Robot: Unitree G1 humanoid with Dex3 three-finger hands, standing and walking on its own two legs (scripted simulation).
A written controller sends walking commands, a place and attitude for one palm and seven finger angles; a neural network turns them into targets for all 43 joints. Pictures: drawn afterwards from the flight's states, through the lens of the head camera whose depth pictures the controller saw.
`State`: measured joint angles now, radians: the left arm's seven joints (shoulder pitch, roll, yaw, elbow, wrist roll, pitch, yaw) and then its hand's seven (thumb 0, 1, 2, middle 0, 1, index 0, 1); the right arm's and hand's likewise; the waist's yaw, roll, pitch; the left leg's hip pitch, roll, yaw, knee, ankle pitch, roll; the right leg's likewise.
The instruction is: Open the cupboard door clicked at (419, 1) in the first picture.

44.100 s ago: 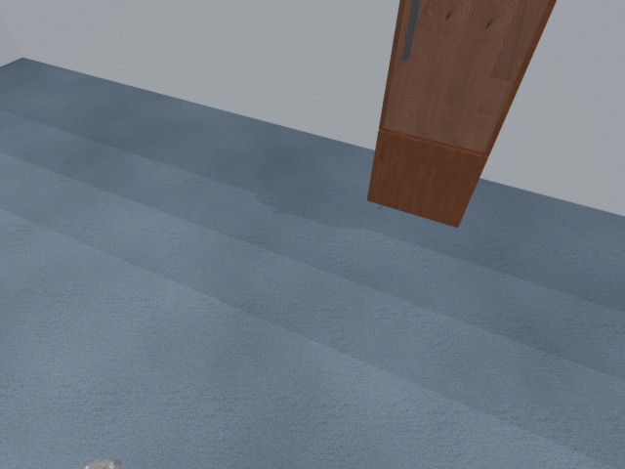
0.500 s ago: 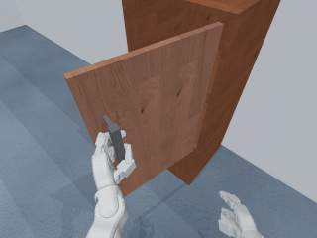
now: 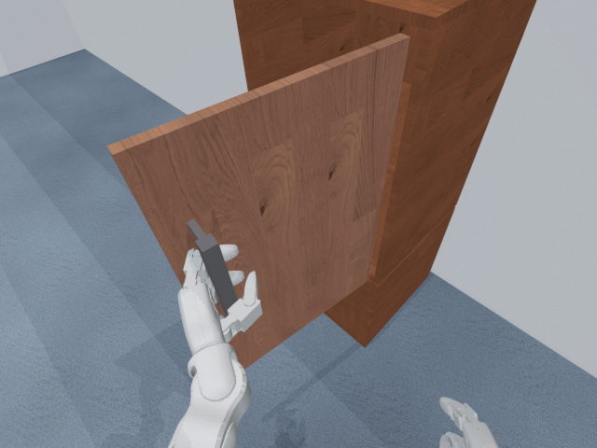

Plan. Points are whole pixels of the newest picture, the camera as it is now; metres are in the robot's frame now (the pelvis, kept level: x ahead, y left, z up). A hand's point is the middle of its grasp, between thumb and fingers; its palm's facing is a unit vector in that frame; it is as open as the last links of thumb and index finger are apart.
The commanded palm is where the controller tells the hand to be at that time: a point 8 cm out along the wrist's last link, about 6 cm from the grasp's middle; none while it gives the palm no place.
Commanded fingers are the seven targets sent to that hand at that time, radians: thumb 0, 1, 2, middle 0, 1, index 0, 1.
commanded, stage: open thumb and fingers to let go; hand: left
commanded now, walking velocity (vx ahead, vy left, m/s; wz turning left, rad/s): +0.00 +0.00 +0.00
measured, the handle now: (216, 275) +0.33 +0.13 +0.07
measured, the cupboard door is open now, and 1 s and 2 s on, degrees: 81 83 82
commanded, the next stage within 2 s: slide the hand sideways off the handle in 0.58 s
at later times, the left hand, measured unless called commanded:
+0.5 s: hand (241, 297) +0.29 +0.09 +0.07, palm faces +0.34 -0.94 -0.01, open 14.4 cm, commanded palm +0.25 +0.14 +0.07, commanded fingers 0.00 -0.50 0.30 -0.17 -0.40 -0.17 -0.40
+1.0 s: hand (234, 325) +0.25 +0.10 +0.07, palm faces -0.10 -0.99 +0.00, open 15.9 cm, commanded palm +0.23 +0.15 +0.07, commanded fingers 0.00 -0.50 0.30 -0.15 -0.30 -0.15 -0.30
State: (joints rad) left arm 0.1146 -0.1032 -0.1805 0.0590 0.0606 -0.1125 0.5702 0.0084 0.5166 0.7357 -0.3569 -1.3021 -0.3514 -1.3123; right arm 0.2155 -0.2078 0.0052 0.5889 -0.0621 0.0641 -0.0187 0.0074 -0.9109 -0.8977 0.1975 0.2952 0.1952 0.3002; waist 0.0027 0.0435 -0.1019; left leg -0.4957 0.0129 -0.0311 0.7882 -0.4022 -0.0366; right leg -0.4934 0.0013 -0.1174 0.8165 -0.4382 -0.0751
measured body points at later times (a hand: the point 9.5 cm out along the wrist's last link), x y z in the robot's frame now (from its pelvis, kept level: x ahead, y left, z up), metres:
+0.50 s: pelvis -0.02 +0.03 +0.00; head -0.01 +0.02 +0.45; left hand +0.27 +0.14 +0.08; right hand +0.16 -0.19 -0.10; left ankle +0.00 +0.15 -0.70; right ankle -0.01 -0.06 -0.70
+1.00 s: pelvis -0.03 +0.06 -0.01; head -0.01 +0.04 +0.44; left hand +0.25 +0.15 +0.07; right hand +0.13 -0.17 -0.10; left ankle +0.00 +0.15 -0.70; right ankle -0.01 -0.06 -0.70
